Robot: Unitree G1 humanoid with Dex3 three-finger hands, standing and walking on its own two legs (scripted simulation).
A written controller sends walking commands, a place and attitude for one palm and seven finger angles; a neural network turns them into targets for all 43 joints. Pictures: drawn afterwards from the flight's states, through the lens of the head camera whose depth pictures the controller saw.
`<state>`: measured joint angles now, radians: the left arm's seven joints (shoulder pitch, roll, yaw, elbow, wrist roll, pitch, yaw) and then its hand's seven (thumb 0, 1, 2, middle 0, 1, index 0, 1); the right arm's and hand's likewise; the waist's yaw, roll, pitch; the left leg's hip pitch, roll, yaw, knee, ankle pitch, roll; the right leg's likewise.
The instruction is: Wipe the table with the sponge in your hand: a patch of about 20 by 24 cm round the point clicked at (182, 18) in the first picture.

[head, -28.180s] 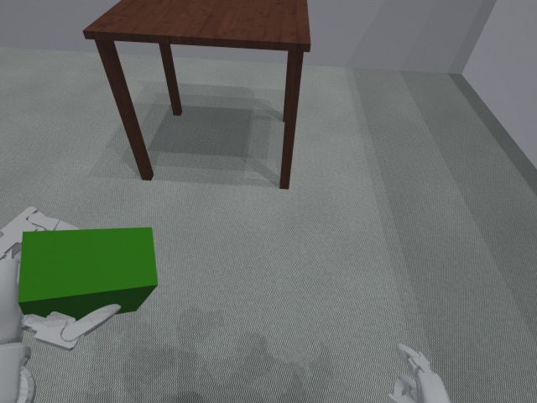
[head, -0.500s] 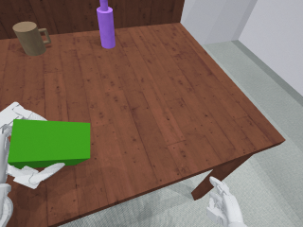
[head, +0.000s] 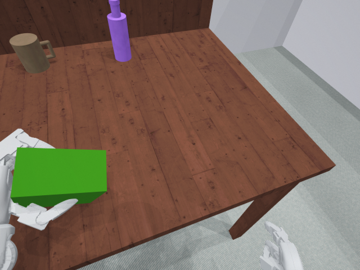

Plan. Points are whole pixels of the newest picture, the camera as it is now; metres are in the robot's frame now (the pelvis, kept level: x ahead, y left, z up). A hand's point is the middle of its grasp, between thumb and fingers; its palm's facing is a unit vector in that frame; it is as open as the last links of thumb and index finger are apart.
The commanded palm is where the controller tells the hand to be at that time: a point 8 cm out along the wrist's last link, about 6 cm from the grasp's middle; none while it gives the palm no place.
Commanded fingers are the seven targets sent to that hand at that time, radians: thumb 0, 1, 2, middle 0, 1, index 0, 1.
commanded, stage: look again from close up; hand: left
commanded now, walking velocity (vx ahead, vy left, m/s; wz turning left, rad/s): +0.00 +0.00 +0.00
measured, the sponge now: (73, 180) +0.23 +0.21 +0.13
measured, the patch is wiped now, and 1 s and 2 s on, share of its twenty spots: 0.00 0.00 0.00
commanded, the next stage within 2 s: shuffle to correct the standing spot in 0.02 s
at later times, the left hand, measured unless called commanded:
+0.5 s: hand (66, 174) +0.23 +0.21 +0.16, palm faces +0.33 -0.86 -0.39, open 10.5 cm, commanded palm +0.17 +0.25 +0.17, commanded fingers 0.00 0.10 1.30 -1.20 -1.60 -1.20 -1.60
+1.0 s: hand (94, 180) +0.22 +0.16 +0.15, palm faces +0.30 -0.87 -0.39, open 10.5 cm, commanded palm +0.17 +0.21 +0.17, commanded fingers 0.00 0.10 1.30 -1.20 -1.60 -1.20 -1.60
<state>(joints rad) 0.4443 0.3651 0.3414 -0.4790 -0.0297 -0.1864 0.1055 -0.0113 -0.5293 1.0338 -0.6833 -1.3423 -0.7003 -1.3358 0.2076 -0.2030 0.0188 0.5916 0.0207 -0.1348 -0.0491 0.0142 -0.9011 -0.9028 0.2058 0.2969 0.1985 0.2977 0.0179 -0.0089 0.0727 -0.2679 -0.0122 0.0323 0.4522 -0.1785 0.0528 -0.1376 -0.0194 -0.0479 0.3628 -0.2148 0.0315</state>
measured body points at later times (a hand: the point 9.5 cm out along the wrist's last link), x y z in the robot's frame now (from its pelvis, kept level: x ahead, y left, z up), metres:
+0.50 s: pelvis +0.01 -0.03 +0.00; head +0.04 -0.02 +0.45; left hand +0.20 +0.25 +0.18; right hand +0.19 -0.25 -0.07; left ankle +0.04 +0.08 -0.74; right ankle -0.01 -0.14 -0.74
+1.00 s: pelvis +0.00 -0.07 -0.01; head +0.03 -0.06 +0.44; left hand +0.20 +0.21 +0.18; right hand +0.17 -0.32 -0.09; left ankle +0.04 +0.08 -0.74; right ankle -0.01 -0.14 -0.74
